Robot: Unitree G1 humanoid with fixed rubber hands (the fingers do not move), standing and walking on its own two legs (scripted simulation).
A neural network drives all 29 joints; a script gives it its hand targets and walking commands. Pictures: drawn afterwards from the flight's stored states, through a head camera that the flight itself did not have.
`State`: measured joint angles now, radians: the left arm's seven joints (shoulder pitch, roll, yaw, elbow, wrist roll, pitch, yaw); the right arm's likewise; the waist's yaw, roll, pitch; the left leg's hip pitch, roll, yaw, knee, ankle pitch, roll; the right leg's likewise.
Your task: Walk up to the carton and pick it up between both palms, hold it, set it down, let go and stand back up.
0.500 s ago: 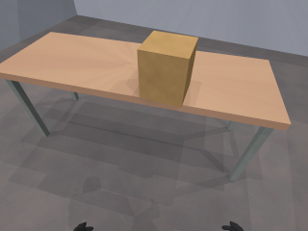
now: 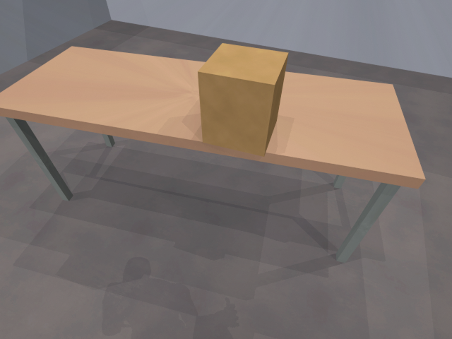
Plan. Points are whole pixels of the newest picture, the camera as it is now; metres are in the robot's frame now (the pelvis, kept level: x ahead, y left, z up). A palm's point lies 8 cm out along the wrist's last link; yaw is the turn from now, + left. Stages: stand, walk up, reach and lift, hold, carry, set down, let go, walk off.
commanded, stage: stand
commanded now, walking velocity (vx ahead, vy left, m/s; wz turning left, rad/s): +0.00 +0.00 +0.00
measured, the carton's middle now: (243, 100) +0.81 -0.03 +0.00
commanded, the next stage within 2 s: walk up in 0.74 s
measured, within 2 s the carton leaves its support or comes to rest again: neither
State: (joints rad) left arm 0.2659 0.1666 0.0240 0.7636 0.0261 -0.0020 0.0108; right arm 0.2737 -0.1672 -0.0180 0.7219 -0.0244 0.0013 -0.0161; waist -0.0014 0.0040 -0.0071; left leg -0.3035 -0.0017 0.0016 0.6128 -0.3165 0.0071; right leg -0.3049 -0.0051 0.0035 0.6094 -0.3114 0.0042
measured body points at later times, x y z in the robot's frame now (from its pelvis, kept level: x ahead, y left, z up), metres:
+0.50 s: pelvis +0.01 +0.00 +0.01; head +0.01 -0.01 +0.46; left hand +0.08 +0.23 -0.13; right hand +0.07 -0.23 -0.13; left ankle +0.01 +0.12 -0.73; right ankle +0.01 -0.12 -0.73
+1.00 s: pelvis +0.00 -0.01 +0.01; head +0.01 -0.01 +0.46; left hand +0.02 +0.23 -0.14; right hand +0.00 -0.23 -0.15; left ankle +0.00 +0.12 -0.72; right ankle +0.01 -0.12 -0.72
